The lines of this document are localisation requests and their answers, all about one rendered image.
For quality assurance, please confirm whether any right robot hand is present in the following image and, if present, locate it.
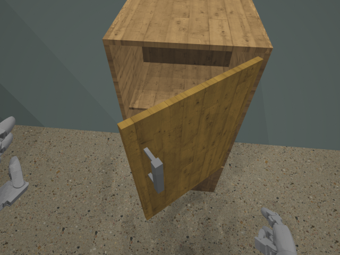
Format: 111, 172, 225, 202
254, 207, 297, 255

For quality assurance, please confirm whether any left robot hand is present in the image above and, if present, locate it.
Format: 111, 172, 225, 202
0, 116, 29, 211

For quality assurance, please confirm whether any handle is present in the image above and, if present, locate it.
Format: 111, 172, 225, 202
143, 147, 164, 194

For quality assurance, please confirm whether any cupboard door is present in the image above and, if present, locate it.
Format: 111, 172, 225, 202
117, 56, 264, 220

